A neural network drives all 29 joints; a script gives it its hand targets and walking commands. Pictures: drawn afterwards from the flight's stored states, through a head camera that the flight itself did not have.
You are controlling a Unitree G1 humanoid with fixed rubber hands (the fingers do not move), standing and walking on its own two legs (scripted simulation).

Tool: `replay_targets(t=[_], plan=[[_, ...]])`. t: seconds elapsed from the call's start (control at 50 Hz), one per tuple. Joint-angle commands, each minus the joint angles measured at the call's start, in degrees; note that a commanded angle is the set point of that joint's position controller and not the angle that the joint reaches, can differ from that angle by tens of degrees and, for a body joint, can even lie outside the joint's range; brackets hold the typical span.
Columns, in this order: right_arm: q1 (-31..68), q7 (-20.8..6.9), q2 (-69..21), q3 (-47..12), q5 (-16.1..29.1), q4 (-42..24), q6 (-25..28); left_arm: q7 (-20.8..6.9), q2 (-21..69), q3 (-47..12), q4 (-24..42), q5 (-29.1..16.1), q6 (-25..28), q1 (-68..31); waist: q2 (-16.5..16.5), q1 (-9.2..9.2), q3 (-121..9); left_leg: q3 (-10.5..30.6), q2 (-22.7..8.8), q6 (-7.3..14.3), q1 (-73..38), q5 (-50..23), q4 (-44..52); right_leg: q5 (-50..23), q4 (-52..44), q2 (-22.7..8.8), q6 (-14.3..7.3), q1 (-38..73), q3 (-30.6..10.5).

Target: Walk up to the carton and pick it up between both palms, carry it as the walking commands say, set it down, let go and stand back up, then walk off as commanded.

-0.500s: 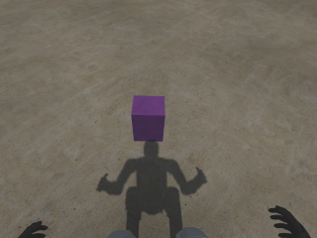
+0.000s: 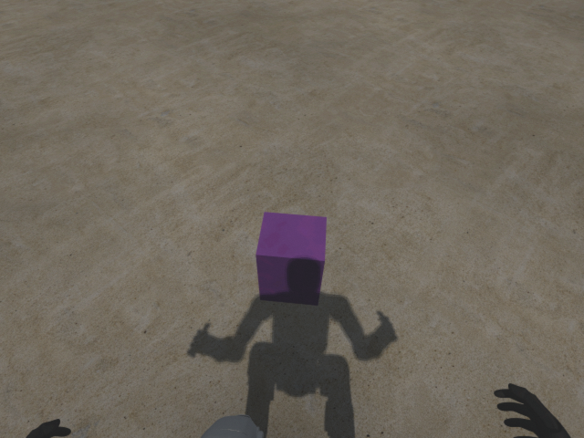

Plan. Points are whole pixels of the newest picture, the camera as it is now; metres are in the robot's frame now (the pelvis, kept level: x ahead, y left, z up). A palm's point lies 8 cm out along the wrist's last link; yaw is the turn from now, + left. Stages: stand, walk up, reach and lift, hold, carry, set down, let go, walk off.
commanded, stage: walk up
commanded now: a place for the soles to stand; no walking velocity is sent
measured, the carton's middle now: (291, 260) +0.78 +0.05 -0.60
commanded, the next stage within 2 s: none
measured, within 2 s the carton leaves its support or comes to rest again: neither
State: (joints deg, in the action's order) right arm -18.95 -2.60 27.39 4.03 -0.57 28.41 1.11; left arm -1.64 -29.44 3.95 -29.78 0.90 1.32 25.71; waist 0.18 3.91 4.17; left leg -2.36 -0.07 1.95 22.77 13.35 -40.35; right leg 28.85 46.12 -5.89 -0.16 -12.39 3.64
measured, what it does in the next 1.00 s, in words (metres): walks ahead: right foot, then left foot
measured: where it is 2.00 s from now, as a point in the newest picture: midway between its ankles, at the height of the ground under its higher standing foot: (279, 410)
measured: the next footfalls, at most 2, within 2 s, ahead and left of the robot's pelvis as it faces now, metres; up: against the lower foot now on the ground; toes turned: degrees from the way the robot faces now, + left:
right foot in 0.28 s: +0.23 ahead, -0.15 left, +0.00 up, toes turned -3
left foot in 0.54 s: +0.29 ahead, +0.12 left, +0.00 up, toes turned +1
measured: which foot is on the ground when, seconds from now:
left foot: down 0.00-0.28, up 0.30-0.52, down 0.54-1.00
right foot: up 0.00-0.26, down 0.28-1.00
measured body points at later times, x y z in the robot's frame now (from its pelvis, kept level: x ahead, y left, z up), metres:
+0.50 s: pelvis +0.17 -0.02 +0.01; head +0.17 -0.03 +0.46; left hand +0.29 +0.32 -0.04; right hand +0.29 -0.34 -0.07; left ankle +0.22 +0.11 -0.69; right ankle +0.19 -0.15 -0.71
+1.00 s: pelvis +0.22 -0.01 +0.03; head +0.23 -0.01 +0.48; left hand +0.36 +0.32 -0.06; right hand +0.37 -0.34 -0.06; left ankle +0.25 +0.12 -0.71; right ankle +0.19 -0.15 -0.71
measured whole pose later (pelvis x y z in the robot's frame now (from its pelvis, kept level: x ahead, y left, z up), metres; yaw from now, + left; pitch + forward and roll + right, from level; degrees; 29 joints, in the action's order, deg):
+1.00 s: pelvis +0.22 -0.01 +0.03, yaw -2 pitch -3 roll +0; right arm -2.4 -0.4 25.1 0.8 1.6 53.3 0.5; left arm -0.1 -25.8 0.1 -54.9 -1.4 0.6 4.8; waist -0.3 0.7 4.2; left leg -2.8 -1.8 -0.6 11.1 12.7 -27.0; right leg 17.2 26.5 -2.8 2.5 -6.2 -0.3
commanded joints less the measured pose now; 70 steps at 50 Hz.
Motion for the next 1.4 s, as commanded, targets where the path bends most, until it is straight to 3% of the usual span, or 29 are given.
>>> replay_targets(t=[0.0,0.02,0.06,0.08,0.18,0.22,0.24,0.26,0.28,0.3,0.32,0.34,0.38,0.42,0.44,0.48,0.5,0.52,0.54,0.56,0.58,0.62,0.64,0.7,0.8,1.06,1.32,1.34,1.38], plan=[[-11.9,3.2,17.3,6.3,-0.7,-3.0,1.3,0.5,-9.1,3.6,8.6,-0.9,0.2,-7.6,-7.9,-11.94,-5.2,46.5,-23.4,15.4,-25.5,27.9,23.8,6.6,27.9,6.2,-0.9,-32.8,-9.5],[-10.9,3.8,17.2,5.9,-0.9,-2.9,1.6,0.9,-9.8,3.7,8.8,-1.0,0.1,-8.2,-2.3,-10.59,-2.6,43.3,-24.0,16.8,-23.8,18.6,21.9,4.1,31.5,4.9,-1.2,-34.6,-12.4],[-8.1,4.0,15.6,4.9,-0.8,-3.2,2.1,1.5,-8.9,2.9,6.5,-1.0,0.4,-4.7,-5.7,-7.85,-0.8,31.0,-21.2,15.3,-19.7,1.4,17.0,1.3,26.5,2.2,-1.5,-31.2,-12.1],[-6.3,3.7,14.5,4.8,-0.5,-3.7,1.9,1.4,-8.9,2.8,5.3,-0.7,0.3,-3.5,-7.0,-7.31,-0.7,26.0,-19.8,14.3,-16.0,0.2,17.3,0.4,22.5,1.4,-1.4,-27.8,-11.5],[-4.0,2.4,13.9,3.8,-0.8,-3.4,1.5,-0.2,-6.3,2.5,4.1,-0.4,0.4,-5.0,-10.6,-5.70,1.8,13.8,-14.6,10.7,-3.9,1.5,16.2,-4.1,1.0,3.4,-1.5,-13.0,-2.1],[-0.9,1.8,13.1,3.4,-0.4,-3.9,1.1,0.1,-6.2,3.1,3.3,-0.2,0.5,-1.6,-9.4,-2.53,-1.5,9.3,-12.4,7.1,4.1,12.5,11.3,-13.7,-6.9,5.2,-2.1,1.8,-0.4],[-0.8,1.5,11.1,2.7,-0.2,-3.8,0.9,0.4,-8.3,3.8,2.6,0.1,0.5,-0.1,-5.9,-0.96,-2.0,7.7,-9.9,5.3,8.3,17.5,5.8,-11.7,-9.0,6.3,-2.5,7.9,-1.7],[-1.0,1.5,8.7,1.8,-0.2,-4.5,1.0,1.0,-10.5,4.6,2.4,0.8,0.5,1.1,1.8,1.36,-2.3,5.2,-7.1,2.9,15.1,19.4,-4.7,-3.6,-13.1,1.3,-5.1,12.7,-11.8],[0.7,1.4,7.6,1.5,1.0,-6.7,1.1,1.8,-16.2,5.6,3.3,0.8,0.9,3.6,15.0,4.04,-6.1,1.0,-0.3,-0.9,19.5,19.9,-26.3,8.9,-25.7,-15.1,-13.2,14.2,-39.3],[3.1,2.2,12.5,3.0,1.1,-7.9,0.6,2.4,-15.9,5.6,2.9,0.4,0.9,4.4,9.9,5.00,-1.9,7.2,-0.1,-0.4,23.6,24.1,-32.1,6.0,-29.3,-19.8,-18.8,11.3,-46.4],[3.9,2.3,12.7,2.9,0.6,-7.6,0.5,2.7,-15.0,5.0,2.8,0.0,1.3,4.0,4.8,4.33,2.2,10.2,-1.4,-0.3,25.5,20.6,-34.8,-0.7,-27.4,-19.3,-19.5,10.1,-42.6],[1.9,2.4,11.7,2.9,0.6,-6.1,0.5,3.2,-15.1,5.0,2.8,0.1,1.5,2.4,4.4,2.54,2.1,9.9,-2.2,-0.2,22.8,18.2,-33.4,-8.3,-25.1,-17.9,-18.4,8.0,-36.2],[-3.2,2.1,11.2,3.1,0.3,-2.8,0.7,3.0,-12.9,4.2,3.8,0.2,0.9,-5.1,8.3,-1.51,-0.2,5.7,-3.9,-0.7,12.6,16.0,-21.6,-10.2,-24.1,-12.5,-14.1,1.9,-23.5],[-2.9,1.4,9.5,2.5,0.7,-1.6,0.4,2.4,-11.4,3.4,4.3,0.0,0.4,-8.9,12.1,-2.02,1.4,1.1,-2.6,-0.6,2.4,14.8,-10.3,-21.0,-21.4,-8.3,-11.6,-4.8,-13.5],[-3.1,1.6,8.1,2.4,0.7,-0.5,0.2,2.1,-10.8,2.7,4.0,-0.3,0.2,-10.3,10.7,-2.95,0.3,0.0,-1.9,-0.4,-4.5,8.9,-4.5,-27.0,-18.4,-6.8,-10.1,-8.8,-10.8],[-3.3,2.5,8.1,2.4,1.1,1.4,0.1,1.4,-9.2,1.4,2.6,-1.2,-0.1,-12.0,6.4,-5.57,-1.6,-0.4,-0.1,-0.4,-16.7,-6.1,6.1,-25.7,-11.1,-3.6,-5.3,-14.7,-6.2],[-2.7,2.9,10.0,2.7,0.5,2.2,0.3,1.4,-7.0,0.8,2.1,-1.8,-0.1,-12.0,2.1,-5.85,-4.1,4.2,-3.1,0.4,-18.8,-6.3,9.0,-20.9,-7.2,-2.9,-3.1,-14.3,-6.5],[-1.1,3.3,13.2,3.2,0.0,2.2,0.5,1.4,-4.3,0.0,2.0,-2.5,-0.1,-10.2,-8.0,-5.07,-6.5,17.5,-12.9,3.1,-16.5,-8.6,12.8,-13.3,0.5,0.7,-0.4,-14.2,-5.9],[1.7,3.4,14.3,2.8,1.0,0.3,0.7,2.0,-5.9,0.5,0.9,-3.5,-1.1,-8.1,-7.8,-4.69,-7.5,24.9,-19.6,8.8,-10.0,-7.1,15.6,-0.6,0.5,3.8,1.2,-7.8,-6.5],[4.8,3.4,14.2,2.2,1.2,1.6,0.6,2.6,-8.0,1.0,-0.6,-3.3,-1.6,-9.8,-6.2,-3.86,-6.1,23.2,-18.0,9.0,-8.0,-2.5,14.8,-1.8,-2.7,3.0,0.5,-5.0,-7.1],[8.2,3.2,13.7,1.9,1.3,1.9,0.4,2.6,-8.3,0.8,-1.7,-2.9,-1.5,-10.3,-6.5,-3.02,-4.2,19.6,-16.3,7.0,-5.9,-0.9,13.8,-6.9,-6.8,2.1,-0.1,-3.2,-7.0],[11.7,2.7,12.5,1.3,2.3,4.6,-0.1,2.4,-9.7,0.5,-5.2,-2.8,-0.7,-11.6,-5.0,-3.23,-1.6,10.9,-10.6,1.3,-4.8,-6.7,11.0,-17.6,-13.8,-0.2,-0.9,-1.1,-8.1],[11.0,2.5,11.4,0.8,2.7,6.3,0.1,2.3,-10.1,0.4,-6.2,-2.6,-0.3,-13.4,-3.0,-3.86,-1.6,10.0,-9.7,0.2,-6.9,-10.7,10.1,-20.8,-15.1,-1.4,-1.3,-1.9,-9.9],[12.3,2.5,11.7,0.8,2.7,10.4,0.2,2.1,-9.7,-0.3,-10.3,-2.8,0.4,-14.8,-2.9,-4.13,-5.7,8.0,-9.6,1.0,-14.1,-20.0,9.7,-28.0,-14.4,-1.4,-0.9,-0.5,-8.1],[15.6,2.5,9.9,-0.1,2.5,15.5,0.1,2.1,-8.4,-1.0,-16.5,-2.7,0.2,-18.0,-1.6,-3.76,-6.9,5.9,-9.1,0.9,-16.8,-23.6,11.7,-31.7,-18.4,-2.3,-1.1,1.9,-7.5],[19.4,2.7,7.4,-0.8,1.9,26.8,0.3,2.1,-6.0,-1.0,-27.7,-2.0,0.0,-24.4,0.3,-3.83,-6.1,4.7,-8.8,-0.1,-18.7,-15.6,20.7,-26.2,-27.1,-2.9,-0.9,5.9,-6.7],[17.3,3.1,6.3,-0.4,1.6,31.2,0.5,2.6,-4.2,-0.4,-30.8,-1.6,0.1,-25.2,0.3,-4.05,-4.3,4.1,-8.1,-0.7,-18.0,-9.2,24.3,-21.0,-30.2,-2.2,-0.9,6.4,-7.0],[14.0,1.6,7.3,1.9,-1.7,28.1,-0.5,3.7,-7.0,1.7,-28.8,0.1,0.6,-15.6,-2.9,-2.39,-6.1,1.0,-4.5,0.9,-11.4,6.8,17.4,-8.8,-26.8,-2.1,-4.3,12.1,-7.5],[20.6,-0.5,4.4,1.9,-2.4,22.4,-2.1,5.0,-12.6,4.3,-28.5,1.5,0.5,-9.1,10.9,2.26,2.1,0.2,-2.9,0.2,10.4,14.8,1.2,7.6,-35.1,-12.6,-10.8,15.4,-22.1]])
